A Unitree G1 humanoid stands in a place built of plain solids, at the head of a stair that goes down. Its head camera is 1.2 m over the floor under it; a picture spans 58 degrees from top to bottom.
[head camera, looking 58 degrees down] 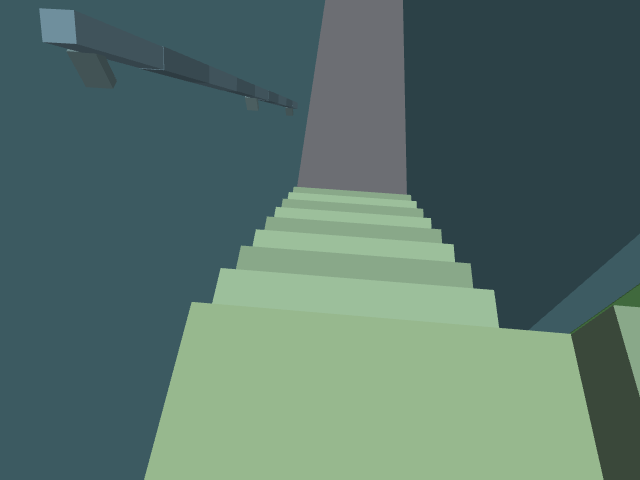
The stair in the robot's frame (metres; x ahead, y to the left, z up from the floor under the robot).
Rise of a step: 0.21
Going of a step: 0.23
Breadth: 0.99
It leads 5 degrees to the right of straight ahead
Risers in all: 9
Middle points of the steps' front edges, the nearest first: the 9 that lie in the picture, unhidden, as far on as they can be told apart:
0.49 -0.11 0.00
0.71 -0.13 -0.21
0.94 -0.15 -0.42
1.16 -0.17 -0.63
1.39 -0.19 -0.84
1.61 -0.21 -1.05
1.84 -0.23 -1.26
2.06 -0.25 -1.47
2.29 -0.27 -1.68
